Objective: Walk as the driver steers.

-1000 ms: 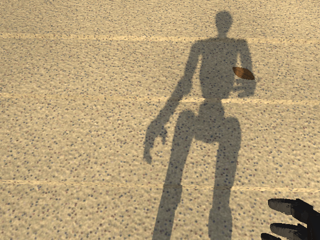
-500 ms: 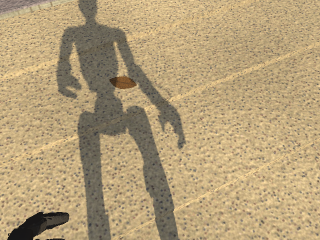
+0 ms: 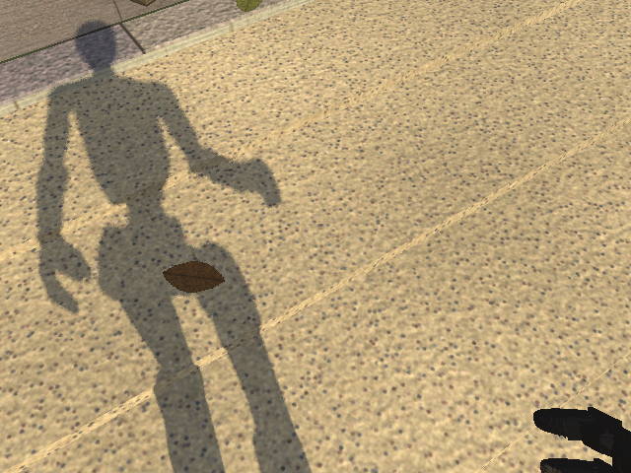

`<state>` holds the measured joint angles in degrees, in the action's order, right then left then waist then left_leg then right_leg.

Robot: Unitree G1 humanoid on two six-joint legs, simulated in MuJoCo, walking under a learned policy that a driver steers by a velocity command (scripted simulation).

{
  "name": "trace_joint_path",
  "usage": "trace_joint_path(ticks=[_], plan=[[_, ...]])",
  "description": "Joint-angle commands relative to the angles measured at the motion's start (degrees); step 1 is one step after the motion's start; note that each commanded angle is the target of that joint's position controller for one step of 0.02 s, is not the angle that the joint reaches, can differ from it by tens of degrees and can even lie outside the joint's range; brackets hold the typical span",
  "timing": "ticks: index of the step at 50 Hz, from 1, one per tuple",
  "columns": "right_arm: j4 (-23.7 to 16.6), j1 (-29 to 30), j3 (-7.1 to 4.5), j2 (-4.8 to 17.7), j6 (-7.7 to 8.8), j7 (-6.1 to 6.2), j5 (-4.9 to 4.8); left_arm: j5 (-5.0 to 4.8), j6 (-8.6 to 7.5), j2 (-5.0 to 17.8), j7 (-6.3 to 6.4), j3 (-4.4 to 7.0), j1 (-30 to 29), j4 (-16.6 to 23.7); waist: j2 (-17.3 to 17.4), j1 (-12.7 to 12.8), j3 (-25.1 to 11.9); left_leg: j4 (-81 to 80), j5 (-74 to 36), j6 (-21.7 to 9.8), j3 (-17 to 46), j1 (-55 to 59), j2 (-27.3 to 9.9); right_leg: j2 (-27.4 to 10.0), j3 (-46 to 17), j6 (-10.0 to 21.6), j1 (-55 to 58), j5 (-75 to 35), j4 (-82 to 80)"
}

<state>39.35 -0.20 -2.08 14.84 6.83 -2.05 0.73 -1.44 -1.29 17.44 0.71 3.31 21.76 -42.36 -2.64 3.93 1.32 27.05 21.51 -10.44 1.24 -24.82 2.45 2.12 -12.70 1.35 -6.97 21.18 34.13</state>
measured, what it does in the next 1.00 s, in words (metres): walks ahead: right foot, then left foot 0.04 m higher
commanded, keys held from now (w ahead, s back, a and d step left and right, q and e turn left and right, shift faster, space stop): w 0.06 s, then no key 0.42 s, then w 0.06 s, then w+q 0.04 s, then q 0.42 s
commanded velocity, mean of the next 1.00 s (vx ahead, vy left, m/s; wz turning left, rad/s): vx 0.19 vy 0.00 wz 0.09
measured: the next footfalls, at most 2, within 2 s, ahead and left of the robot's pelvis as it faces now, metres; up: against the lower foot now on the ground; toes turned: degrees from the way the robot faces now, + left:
right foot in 0.28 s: +0.17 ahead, -0.12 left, +0.00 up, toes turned -1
left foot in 0.56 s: +0.24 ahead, +0.13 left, +0.04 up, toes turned +1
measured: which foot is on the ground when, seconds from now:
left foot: down 0.00-0.28, up 0.30-0.54, down 0.56-1.00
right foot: down 0.00-0.00, up 0.02-0.26, down 0.28-0.76, up 0.78-1.00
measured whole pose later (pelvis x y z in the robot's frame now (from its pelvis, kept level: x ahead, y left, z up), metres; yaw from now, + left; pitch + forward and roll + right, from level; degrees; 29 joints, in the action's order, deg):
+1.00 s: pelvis +0.23 +0.01 +0.03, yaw +9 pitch +2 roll +0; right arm 43.6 -11.2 -4.7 16.5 -1.2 2.9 -1.8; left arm -0.7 -0.9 16.2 0.8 3.5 0.6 -44.0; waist -0.3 -2.9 3.9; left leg 29.7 16.5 -0.7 7.2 -14.6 3.0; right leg 2.0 -4.4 -5.4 -24.1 19.4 37.7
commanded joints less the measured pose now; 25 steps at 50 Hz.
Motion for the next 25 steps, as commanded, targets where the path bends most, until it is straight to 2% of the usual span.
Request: trace_joint_path(ticks=[1, 2, 3, 4, 5, 6, 7, 8, 9, 10, 11, 12, 13, 14, 15, 16, 17, 18, 19, 21, 22, 23, 24, 25], plan=[[4.1, -26.8, -4.61, 11.8, -0.94, 0.75, -0.94, 2.74, -1.46, 2.9, -0.30, -0.69, -6.3, 6.4, 11.8, -13.7, -21.2, -4.0, -19.2, -3.8, 22.8, 45.8, -20.4, 0.3, 1.4, -1.7, -24.9, 13.6, 25.1], [3.9, -21.6, -4.85, 12.6, -1.48, 1.00, -1.10, 0.02, -1.40, 3.7, -0.56, -0.26, -4.0, 6.7, 12.5, -9.5, -16.3, -8.7, -5.7, -6.9, 30.9, 41.7, -23.4, -0.7, 2.0, -1.8, -31.7, 10.6, 29.5], [2.0, -15.5, -3.86, 8.9, -1.94, 1.41, -0.62, -0.40, -1.17, 6.4, -0.51, 0.33, -6.9, 6.1, 8.5, -8.4, -9.7, -11.1, -1.2, -5.7, 27.6, 33.2, -20.9, -4.3, 4.7, -1.6, -32.1, 7.9, 29.4], [1.5, -11.6, -3.10, 7.0, -2.13, 1.53, -0.10, -0.40, -0.92, 6.5, -0.59, 0.59, -7.6, 6.0, 11.2, -6.7, -5.9, -11.6, -5.0, -5.1, 24.0, 25.9, -19.2, -5.7, 5.8, -2.2, -29.8, 6.1, 27.3], [0.9, -8.9, -2.39, 5.4, -2.48, 1.36, -0.08, -0.12, -0.44, 5.3, -0.59, 0.41, -7.5, 5.4, 11.4, -5.2, -4.1, -12.1, -9.9, -4.1, 19.5, 20.3, -16.4, -6.2, 7.2, -3.3, -25.8, 7.3, 23.3], [0.8, -6.5, -2.47, 5.8, -3.13, 1.27, -0.06, 0.08, -0.21, 3.6, -0.90, -0.09, -6.5, 4.7, 11.8, -3.6, -3.1, -11.8, -15.2, -3.4, 14.3, 14.4, -13.7, -4.9, 9.3, -4.4, -20.3, 7.4, 18.5], [0.4, -4.6, -2.84, 7.4, -3.64, 1.47, 0.13, 0.49, -0.11, 1.8, -1.20, -0.70, -5.5, 3.7, 11.5, -2.3, -3.9, -11.3, -19.7, -2.8, 9.6, 9.6, -11.6, -3.7, 11.3, -4.9, -13.4, 5.9, 13.7], [0.6, -4.3, -3.33, 9.1, -4.02, 1.66, -0.22, 0.97, -0.07, 0.8, -1.54, -1.22, -5.8, 3.4, 12.0, -2.0, -4.8, -10.7, -22.2, -2.8, 7.2, 7.8, -10.7, -2.9, 12.2, -5.2, -8.7, 2.8, 8.5], [0.9, -4.5, -3.72, 10.4, -4.37, 1.93, -0.56, 0.99, 0.16, 0.9, -1.74, -1.19, -5.7, 3.1, 13.0, -1.5, -6.2, -9.7, -22.4, -2.8, 6.7, 7.4, -10.7, -2.6, 12.5, -5.5, -4.9, -2.1, 4.8], [0.9, -3.9, -3.75, 10.6, -4.77, 2.21, -0.95, 0.73, 0.59, 1.6, -1.85, -0.97, -4.5, 2.4, 13.3, -0.4, -7.2, -8.4, -20.8, -2.5, 6.7, 6.1, -11.2, -2.6, 12.5, -5.4, -0.4, -8.5, 1.2], [0.8, -3.1, -3.48, 9.9, -5.12, 2.53, -1.07, 0.47, 1.20, 2.4, -1.85, -0.56, -2.2, 1.0, 13.2, 1.0, -7.3, -5.7, -18.0, -1.9, 6.1, 3.5, -11.2, -2.8, 12.9, -4.8, 4.5, -13.8, -2.3], [1.2, -3.7, -2.95, 8.1, -5.38, 2.82, -0.94, 0.40, 1.83, 3.2, -1.81, 0.01, -0.4, -0.4, 11.4, 1.6, -6.8, -1.4, -13.9, -0.9, 5.3, 0.6, -10.3, -2.3, 13.5, -4.3, 8.4, -15.0, -3.9], [2.2, -6.2, -2.04, 5.2, -5.59, 2.94, -0.50, 0.54, 2.20, 3.4, -1.83, 0.33, 0.2, -1.1, 7.3, 1.6, -6.8, 6.0, -6.1, 1.2, 3.4, -1.6, -7.7, -2.3, 13.2, -4.3, 11.2, -12.2, -5.4], [2.8, -7.6, -0.72, 1.5, -5.80, 2.80, 0.20, 1.31, 2.08, 3.5, -1.97, 0.13, 1.1, -0.9, -0.1, 2.3, -6.0, 19.8, 6.5, 4.7, 0.4, -6.9, -4.0, -6.8, 7.8, -3.4, 13.7, -12.9, -8.6], [3.0, -11.5, -0.11, 0.2, -6.47, 2.91, 1.29, 1.92, 1.79, 6.4, -1.92, -0.48, -1.2, 1.6, -8.2, -1.6, -5.2, 36.5, 20.4, 8.5, -1.3, -13.4, -2.4, -18.7, -6.9, -0.6, 10.7, -30.6, -9.1], [1.6, -16.9, -1.06, 4.2, -6.99, 3.19, -1.62, 3.14, 1.33, 13.9, -2.10, 1.63, -4.3, 1.3, -14.0, -4.9, -5.0, 38.8, 15.2, 9.5, 0.8, -15.1, -3.7, -26.5, -20.0, 9.0, 1.8, -21.0, -18.0], [1.2, -13.3, -2.04, 8.9, -7.57, 4.01, -2.27, 2.46, 0.69, 10.7, -2.18, 1.16, -9.8, 2.0, -9.7, -4.1, -0.2, 43.2, 11.7, 11.7, -0.1, -16.6, -5.9, -24.5, -19.5, 12.0, -1.9, -10.3, -20.5], [1.4, -10.5, -2.51, 9.8, -8.02, 4.43, -1.96, 2.59, 0.25, 6.1, -2.18, -0.32, -12.5, 1.5, -7.1, -3.7, 2.2, 45.3, 8.8, 12.6, 0.6, -16.6, -6.7, -20.8, -13.6, 10.7, -5.1, -8.7, -20.0], [2.7, -11.4, -2.41, 8.2, -8.36, 4.90, -1.44, 3.10, -0.04, 4.4, -1.96, -1.04, -14.2, 1.0, -6.1, -4.7, 1.6, 45.8, 6.4, 13.2, 1.3, -14.3, -7.5, -17.5, -8.8, 9.1, -7.1, -10.9, -19.5], [3.9, -13.1, -2.24, 6.5, -8.10, 5.03, -0.76, 3.39, -0.79, 1.5, -0.87, -1.99, -15.4, -0.5, -7.2, -6.0, 0.6, 39.4, 0.3, 14.3, 2.5, -8.9, -8.7, -14.0, -1.1, 7.8, -8.5, -24.0, -18.3], [4.2, -13.0, -1.86, 5.1, -7.61, 4.90, -0.41, 3.62, -1.03, 0.8, -0.41, -2.18, -14.3, -1.6, -6.3, -6.0, -1.1, 35.5, -1.2, 14.6, 2.0, -6.7, -8.7, -13.1, 1.6, 7.9, -6.8, -32.6, -16.7], [4.1, -12.3, -1.24, 3.5, -7.11, 4.72, -0.17, 3.46, -1.04, 0.9, -0.07, -2.07, -13.7, -2.4, -5.0, -5.8, -2.8, 29.3, -1.8, 14.7, 1.4, -4.6, -8.7, -12.2, 3.9, 7.7, -4.5, -39.3, -15.0], [3.7, -10.5, -0.43, 2.1, -6.85, 4.54, -0.07, 3.17, -0.72, 1.7, 0.06, -1.85, -13.3, -3.1, -4.6, -5.1, -4.1, 22.3, 0.6, 14.6, -0.7, -1.0, -7.5, -11.1, 6.1, 7.2, -3.7, -44.0, -13.5], [3.6, -9.1, -0.15, 1.8, -6.77, 4.30, -0.26, 2.69, -0.40, 3.3, 0.10, -1.28, -10.7, -4.3, -4.4, -3.6, -5.7, 18.4, 1.4, 14.6, -2.8, 0.9, -6.0, -11.1, 5.8, 7.6, -1.9, -42.3, -13.4]])
Keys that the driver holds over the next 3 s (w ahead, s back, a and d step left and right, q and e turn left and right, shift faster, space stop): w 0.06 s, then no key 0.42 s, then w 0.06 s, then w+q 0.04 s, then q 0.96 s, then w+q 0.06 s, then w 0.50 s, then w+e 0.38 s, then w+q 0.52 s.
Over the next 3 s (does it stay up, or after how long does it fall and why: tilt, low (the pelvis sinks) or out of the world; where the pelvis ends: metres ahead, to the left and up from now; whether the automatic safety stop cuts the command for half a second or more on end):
stays up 0.75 0.31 0.06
